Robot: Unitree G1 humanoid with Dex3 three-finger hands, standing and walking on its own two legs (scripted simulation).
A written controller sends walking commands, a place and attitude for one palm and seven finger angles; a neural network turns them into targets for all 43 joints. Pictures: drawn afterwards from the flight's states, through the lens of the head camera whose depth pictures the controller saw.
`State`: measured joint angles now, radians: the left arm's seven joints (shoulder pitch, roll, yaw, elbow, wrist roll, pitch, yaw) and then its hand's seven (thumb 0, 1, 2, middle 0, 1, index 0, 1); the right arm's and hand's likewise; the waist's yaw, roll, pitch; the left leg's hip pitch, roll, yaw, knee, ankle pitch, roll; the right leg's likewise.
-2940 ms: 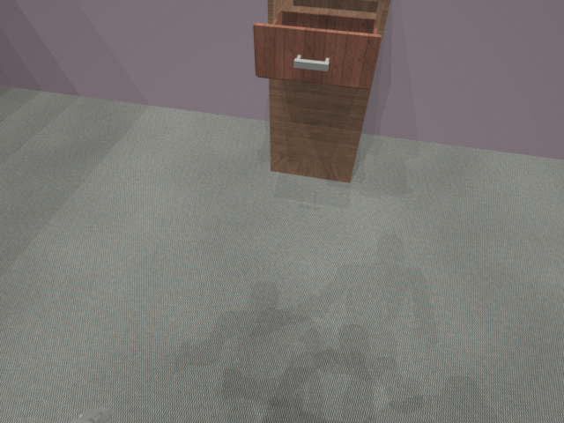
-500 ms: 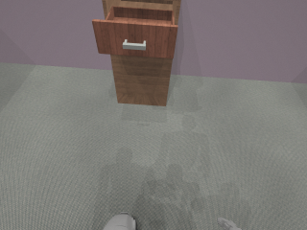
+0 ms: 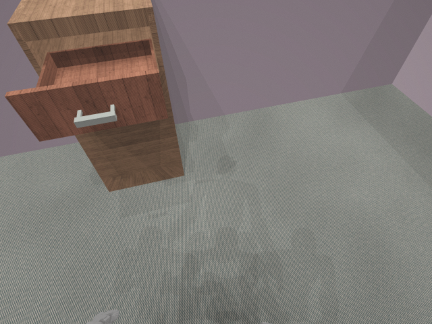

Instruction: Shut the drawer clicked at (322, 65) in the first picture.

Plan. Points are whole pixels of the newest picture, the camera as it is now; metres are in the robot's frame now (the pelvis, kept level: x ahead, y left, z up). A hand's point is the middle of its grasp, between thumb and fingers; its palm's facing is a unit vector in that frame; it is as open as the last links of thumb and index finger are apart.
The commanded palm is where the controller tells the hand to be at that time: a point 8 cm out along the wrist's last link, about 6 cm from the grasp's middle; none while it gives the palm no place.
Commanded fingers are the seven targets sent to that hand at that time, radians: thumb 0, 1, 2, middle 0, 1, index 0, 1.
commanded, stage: turn to face it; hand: left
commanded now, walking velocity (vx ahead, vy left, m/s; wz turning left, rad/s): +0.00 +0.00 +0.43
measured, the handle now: (96, 114) +0.62 +0.35 +0.01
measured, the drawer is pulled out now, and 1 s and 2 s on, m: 0.29 0.29 0.29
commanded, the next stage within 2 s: take the last steps up to it in 0.64 s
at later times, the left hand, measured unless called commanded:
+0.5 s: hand out of the picture +0.12 +0.22 -0.17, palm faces +0.19 -0.97 -0.16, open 7.3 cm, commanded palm none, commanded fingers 0.00 0.90 0.90 -0.20 -0.30 -0.20 -0.30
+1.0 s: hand out of the picture +0.05 +0.16 -0.15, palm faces +0.36 -0.91 -0.20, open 7.3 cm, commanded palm none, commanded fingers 0.00 0.90 0.90 -0.20 -0.30 -0.20 -0.30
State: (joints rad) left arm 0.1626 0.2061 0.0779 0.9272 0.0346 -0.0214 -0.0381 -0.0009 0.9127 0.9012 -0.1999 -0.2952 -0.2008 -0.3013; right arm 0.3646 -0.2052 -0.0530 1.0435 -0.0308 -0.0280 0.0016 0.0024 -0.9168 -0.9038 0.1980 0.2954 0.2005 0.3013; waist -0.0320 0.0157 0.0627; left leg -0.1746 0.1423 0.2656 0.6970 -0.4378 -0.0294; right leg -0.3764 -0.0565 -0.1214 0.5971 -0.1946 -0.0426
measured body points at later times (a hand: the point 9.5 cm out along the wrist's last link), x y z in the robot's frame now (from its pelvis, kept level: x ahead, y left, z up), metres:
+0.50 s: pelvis +0.10 +0.03 +0.01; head +0.12 +0.07 +0.46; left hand +0.11 +0.27 -0.16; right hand +0.17 -0.20 -0.13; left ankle +0.13 +0.11 -0.72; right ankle +0.08 -0.11 -0.67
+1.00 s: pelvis +0.10 -0.01 +0.02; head +0.10 -0.01 +0.47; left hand +0.03 +0.21 -0.13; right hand +0.22 -0.23 -0.13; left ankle +0.07 +0.12 -0.67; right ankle +0.13 -0.12 -0.72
